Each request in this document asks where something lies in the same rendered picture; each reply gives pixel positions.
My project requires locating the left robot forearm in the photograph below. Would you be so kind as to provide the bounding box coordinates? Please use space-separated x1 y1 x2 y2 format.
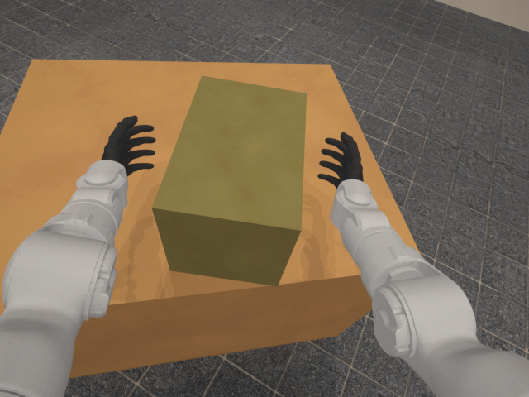
2 160 128 308

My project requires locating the right robot forearm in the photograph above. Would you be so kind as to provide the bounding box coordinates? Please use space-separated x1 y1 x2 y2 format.
330 179 476 334

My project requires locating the robot left hand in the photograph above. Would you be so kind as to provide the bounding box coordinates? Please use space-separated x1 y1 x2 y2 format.
101 116 156 176

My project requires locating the robot right hand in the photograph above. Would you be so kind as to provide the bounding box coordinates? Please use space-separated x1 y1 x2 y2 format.
317 132 364 189

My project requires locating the carton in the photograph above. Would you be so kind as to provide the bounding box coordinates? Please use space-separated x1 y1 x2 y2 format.
152 76 307 286

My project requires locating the robot right upper arm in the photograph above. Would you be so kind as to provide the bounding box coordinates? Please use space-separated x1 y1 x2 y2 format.
372 275 529 397

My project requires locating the pedestal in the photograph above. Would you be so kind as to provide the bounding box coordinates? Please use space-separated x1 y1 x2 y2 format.
0 59 421 378

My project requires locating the robot left upper arm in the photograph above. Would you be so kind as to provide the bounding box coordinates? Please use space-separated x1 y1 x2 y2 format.
0 230 117 397

